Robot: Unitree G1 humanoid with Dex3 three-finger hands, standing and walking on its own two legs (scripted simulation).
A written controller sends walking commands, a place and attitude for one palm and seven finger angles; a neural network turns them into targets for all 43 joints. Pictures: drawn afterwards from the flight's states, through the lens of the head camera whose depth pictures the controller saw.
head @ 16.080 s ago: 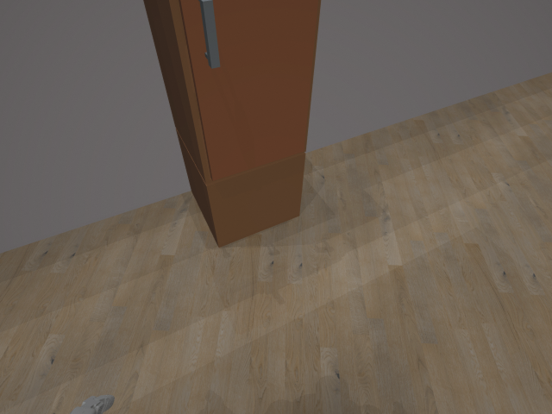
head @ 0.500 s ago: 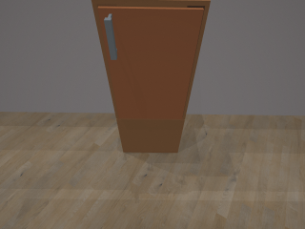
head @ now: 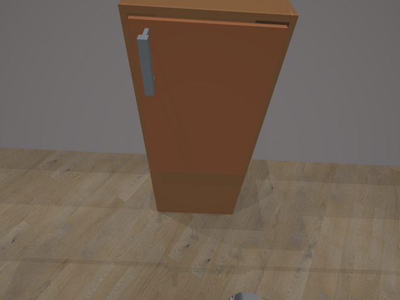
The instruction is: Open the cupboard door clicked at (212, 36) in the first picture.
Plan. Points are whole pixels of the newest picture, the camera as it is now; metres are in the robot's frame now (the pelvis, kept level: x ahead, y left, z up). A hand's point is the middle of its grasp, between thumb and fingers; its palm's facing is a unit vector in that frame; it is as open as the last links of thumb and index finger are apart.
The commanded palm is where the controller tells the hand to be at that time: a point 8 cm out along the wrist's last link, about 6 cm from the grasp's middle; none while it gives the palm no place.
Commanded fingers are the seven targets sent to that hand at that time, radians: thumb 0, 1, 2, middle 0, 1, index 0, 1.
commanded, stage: shuffle to correct the standing spot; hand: left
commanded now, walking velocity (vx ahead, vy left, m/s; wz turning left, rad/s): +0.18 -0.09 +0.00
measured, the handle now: (148, 63) +0.61 +0.18 +0.15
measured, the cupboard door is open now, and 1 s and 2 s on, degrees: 0 0 0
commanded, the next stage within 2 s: come to a stop and stand still in 0.10 s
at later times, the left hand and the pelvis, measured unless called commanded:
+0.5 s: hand (155, 285) +0.19 +0.11 -0.17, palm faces +0.07 -0.97 -0.22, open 7.2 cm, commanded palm none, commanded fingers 0.00 0.90 0.90 -0.20 -0.30 -0.20 -0.30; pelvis +0.11 -0.07 -0.01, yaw +2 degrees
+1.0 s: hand out of the picture +0.06 +0.16 -0.18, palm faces +0.08 -0.98 -0.20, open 7.4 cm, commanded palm none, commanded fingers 0.00 0.90 0.90 -0.20 -0.30 -0.20 -0.30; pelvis +0.07 -0.02 +0.00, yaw +1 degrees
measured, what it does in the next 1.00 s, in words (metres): steps on the spot: right foot, then left foot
